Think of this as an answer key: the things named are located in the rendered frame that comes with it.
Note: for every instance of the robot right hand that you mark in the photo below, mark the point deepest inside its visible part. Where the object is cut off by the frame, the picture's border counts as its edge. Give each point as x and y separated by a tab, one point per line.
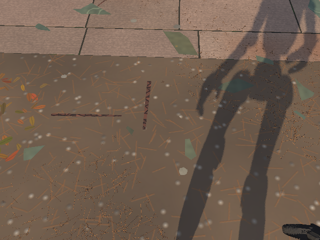
302	231

